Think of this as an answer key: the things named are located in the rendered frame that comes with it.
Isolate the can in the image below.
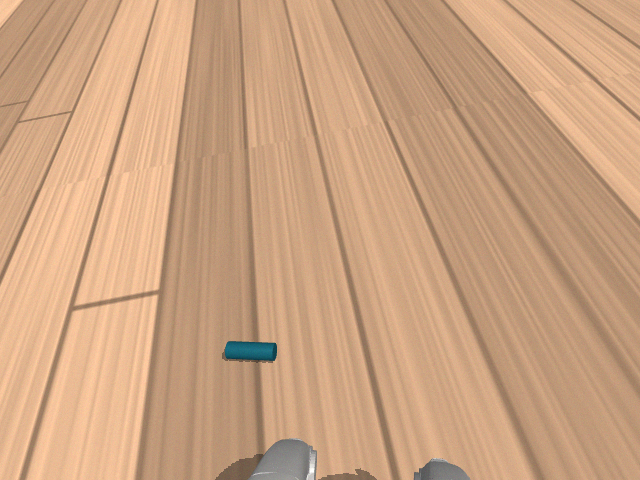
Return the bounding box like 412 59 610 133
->
225 341 277 361

